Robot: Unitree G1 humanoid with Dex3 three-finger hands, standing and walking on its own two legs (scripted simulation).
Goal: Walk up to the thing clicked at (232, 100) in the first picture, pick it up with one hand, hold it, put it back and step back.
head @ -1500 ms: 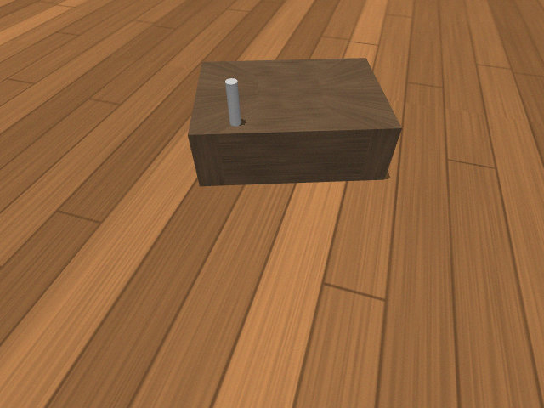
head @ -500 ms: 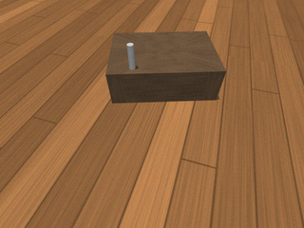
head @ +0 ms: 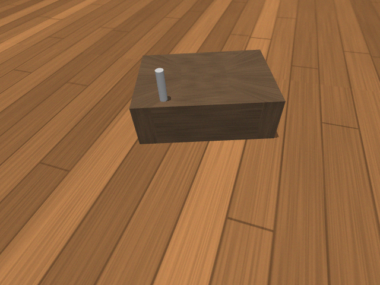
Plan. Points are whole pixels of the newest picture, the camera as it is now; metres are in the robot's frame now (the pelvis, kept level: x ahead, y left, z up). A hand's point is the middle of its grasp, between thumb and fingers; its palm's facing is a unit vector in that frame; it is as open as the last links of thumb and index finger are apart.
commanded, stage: walk up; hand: left
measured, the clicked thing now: (161, 85) +1.30 +0.23 -0.33
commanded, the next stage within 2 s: none
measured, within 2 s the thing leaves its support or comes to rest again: neither
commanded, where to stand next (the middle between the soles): +0.92 +0.01 m, yaw +0 degrees
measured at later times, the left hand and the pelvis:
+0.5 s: hand (90, 244) +0.27 +0.29 -0.15, palm faces -0.02 -0.94 -0.33, open 7.4 cm; pelvis +0.23 +0.02 +0.00, yaw +0 degrees
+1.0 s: hand (120, 172) +0.48 +0.25 -0.12, palm faces +0.03 -0.92 -0.39, open 7.4 cm; pelvis +0.45 -0.02 +0.00, yaw +2 degrees
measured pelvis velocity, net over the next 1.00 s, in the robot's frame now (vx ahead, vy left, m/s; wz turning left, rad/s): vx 0.45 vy -0.02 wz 0.03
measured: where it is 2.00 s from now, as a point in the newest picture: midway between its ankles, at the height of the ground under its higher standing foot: (200, 191)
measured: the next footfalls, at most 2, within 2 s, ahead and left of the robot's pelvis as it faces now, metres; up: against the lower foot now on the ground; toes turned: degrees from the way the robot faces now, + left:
left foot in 0.28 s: +0.30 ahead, +0.15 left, +0.00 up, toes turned +6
right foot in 0.70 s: +0.48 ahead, -0.14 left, +0.00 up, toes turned -5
